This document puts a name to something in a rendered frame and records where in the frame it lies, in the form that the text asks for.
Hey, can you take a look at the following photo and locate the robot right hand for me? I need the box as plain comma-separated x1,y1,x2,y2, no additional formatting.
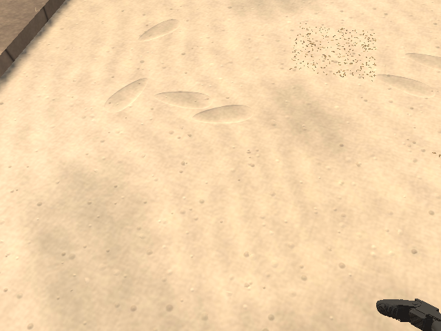
376,299,441,331

